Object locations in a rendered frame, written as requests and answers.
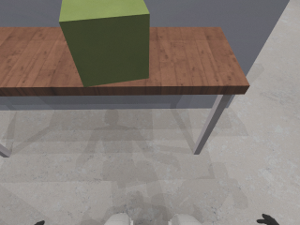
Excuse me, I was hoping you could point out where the right robot hand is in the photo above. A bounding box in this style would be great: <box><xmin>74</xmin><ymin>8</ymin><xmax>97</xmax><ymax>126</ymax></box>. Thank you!
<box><xmin>256</xmin><ymin>214</ymin><xmax>279</xmax><ymax>225</ymax></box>

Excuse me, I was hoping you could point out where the robot left thigh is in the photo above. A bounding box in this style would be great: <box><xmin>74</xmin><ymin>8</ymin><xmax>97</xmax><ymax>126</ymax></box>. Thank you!
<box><xmin>104</xmin><ymin>214</ymin><xmax>134</xmax><ymax>225</ymax></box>

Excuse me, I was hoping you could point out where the robot right thigh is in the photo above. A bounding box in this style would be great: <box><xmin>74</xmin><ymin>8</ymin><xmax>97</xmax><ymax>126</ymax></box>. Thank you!
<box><xmin>168</xmin><ymin>214</ymin><xmax>202</xmax><ymax>225</ymax></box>

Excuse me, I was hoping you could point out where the robot thigh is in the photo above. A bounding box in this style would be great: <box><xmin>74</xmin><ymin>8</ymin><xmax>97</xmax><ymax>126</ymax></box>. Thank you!
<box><xmin>104</xmin><ymin>214</ymin><xmax>134</xmax><ymax>225</ymax></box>
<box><xmin>168</xmin><ymin>214</ymin><xmax>202</xmax><ymax>225</ymax></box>

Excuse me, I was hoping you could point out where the carton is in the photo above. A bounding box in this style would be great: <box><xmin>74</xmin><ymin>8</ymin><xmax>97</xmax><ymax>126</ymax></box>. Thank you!
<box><xmin>59</xmin><ymin>0</ymin><xmax>150</xmax><ymax>87</ymax></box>

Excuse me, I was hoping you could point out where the table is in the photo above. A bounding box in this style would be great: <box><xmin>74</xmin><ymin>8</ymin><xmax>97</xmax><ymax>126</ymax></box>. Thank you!
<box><xmin>0</xmin><ymin>27</ymin><xmax>250</xmax><ymax>158</ymax></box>

